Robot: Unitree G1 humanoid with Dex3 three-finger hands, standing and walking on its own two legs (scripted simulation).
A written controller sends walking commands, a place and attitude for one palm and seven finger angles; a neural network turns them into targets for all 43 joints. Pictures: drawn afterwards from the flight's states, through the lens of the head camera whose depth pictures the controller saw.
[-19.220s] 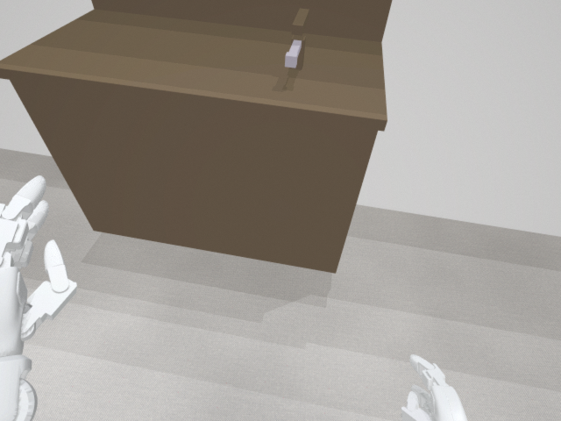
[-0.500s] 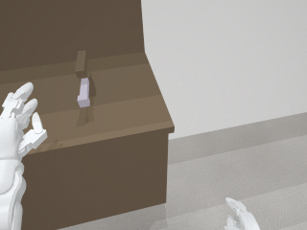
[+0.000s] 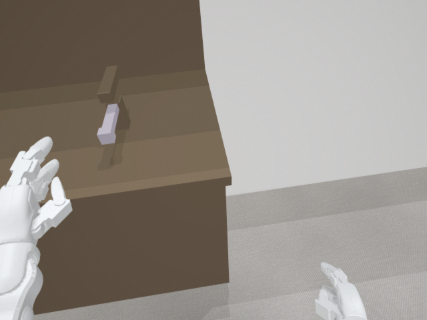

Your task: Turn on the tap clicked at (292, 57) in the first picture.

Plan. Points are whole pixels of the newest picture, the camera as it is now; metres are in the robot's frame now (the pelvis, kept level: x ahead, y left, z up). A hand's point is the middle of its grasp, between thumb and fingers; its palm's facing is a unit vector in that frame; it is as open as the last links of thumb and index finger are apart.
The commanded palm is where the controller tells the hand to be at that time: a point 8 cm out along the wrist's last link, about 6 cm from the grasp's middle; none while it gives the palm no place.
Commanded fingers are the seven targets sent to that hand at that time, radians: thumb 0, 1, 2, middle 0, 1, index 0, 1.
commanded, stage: turn the palm inward beside the body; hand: left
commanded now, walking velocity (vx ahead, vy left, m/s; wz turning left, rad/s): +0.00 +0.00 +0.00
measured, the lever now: (106, 135) +0.43 +0.29 +0.13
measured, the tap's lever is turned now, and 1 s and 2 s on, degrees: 0 0 0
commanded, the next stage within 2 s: reach beside the lever's end, fingers flat in 1.48 s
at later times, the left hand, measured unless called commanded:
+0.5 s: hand (42, 217) +0.20 +0.27 +0.18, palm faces +0.42 -0.89 -0.19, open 7.4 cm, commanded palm +0.14 +0.31 +0.19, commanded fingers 0.00 0.90 0.90 -0.20 -0.30 -0.20 -0.30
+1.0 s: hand (30, 243) +0.16 +0.26 +0.18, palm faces +0.45 -0.89 -0.13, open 7.4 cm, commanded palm +0.10 +0.30 +0.19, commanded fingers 0.00 0.90 0.90 -0.20 -0.30 -0.20 -0.30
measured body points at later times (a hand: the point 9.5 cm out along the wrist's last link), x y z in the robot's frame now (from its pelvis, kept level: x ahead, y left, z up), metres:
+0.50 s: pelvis +0.00 +0.03 +0.00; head -0.02 +0.01 +0.45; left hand +0.17 +0.31 +0.19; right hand +0.21 -0.17 -0.08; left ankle -0.01 +0.13 -0.73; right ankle +0.00 -0.05 -0.73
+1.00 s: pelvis -0.02 +0.03 +0.01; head -0.06 +0.00 +0.45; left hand +0.13 +0.30 +0.19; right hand +0.20 -0.17 -0.07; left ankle -0.01 +0.13 -0.73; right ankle +0.00 -0.05 -0.73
